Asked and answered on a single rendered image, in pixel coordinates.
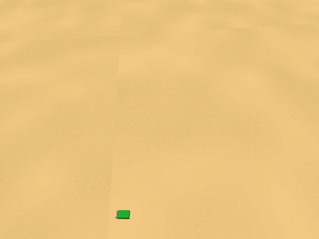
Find small box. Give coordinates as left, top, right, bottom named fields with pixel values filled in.
left=117, top=210, right=130, bottom=219

